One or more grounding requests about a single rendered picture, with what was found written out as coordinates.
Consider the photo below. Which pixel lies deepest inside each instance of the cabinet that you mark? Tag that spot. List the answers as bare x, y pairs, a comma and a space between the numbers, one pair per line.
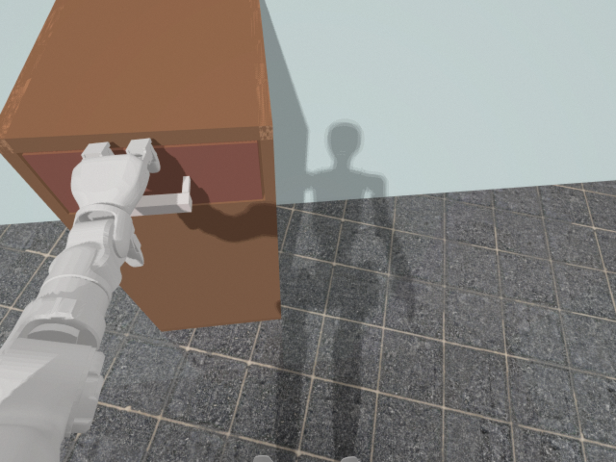
177, 72

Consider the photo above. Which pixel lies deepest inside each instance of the left robot hand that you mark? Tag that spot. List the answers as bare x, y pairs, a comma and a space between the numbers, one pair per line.
118, 180

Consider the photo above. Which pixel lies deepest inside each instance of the handle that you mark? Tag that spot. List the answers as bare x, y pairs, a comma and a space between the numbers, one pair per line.
171, 203

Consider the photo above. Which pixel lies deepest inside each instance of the left robot upper arm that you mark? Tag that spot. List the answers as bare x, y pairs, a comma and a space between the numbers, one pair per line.
48, 390

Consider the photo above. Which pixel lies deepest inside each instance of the drawer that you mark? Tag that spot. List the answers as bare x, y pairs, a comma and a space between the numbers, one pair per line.
219, 171

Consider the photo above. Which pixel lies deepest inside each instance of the left robot forearm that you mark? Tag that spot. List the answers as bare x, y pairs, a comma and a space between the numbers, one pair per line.
73, 299

